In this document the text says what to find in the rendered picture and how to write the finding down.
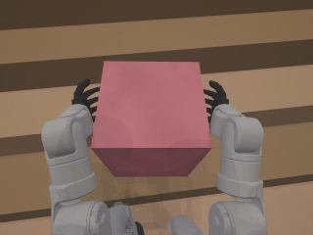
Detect left robot upper arm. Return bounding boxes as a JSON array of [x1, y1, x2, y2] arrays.
[[52, 200, 112, 235]]

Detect right robot upper arm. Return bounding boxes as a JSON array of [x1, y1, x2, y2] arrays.
[[208, 201, 268, 235]]

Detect left robot foot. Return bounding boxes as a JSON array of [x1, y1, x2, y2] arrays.
[[135, 221, 145, 235]]

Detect robot left shin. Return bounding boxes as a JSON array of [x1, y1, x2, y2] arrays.
[[113, 202, 138, 235]]

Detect robot left forearm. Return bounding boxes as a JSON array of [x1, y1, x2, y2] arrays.
[[41, 104, 98, 235]]

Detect carton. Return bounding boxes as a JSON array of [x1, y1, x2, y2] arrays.
[[91, 61, 212, 177]]

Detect robot right hand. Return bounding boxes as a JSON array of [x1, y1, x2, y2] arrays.
[[203, 80, 229, 123]]

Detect robot right forearm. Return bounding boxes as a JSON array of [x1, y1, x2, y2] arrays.
[[210, 104, 268, 231]]

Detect robot left hand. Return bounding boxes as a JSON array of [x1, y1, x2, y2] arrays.
[[71, 78, 100, 122]]

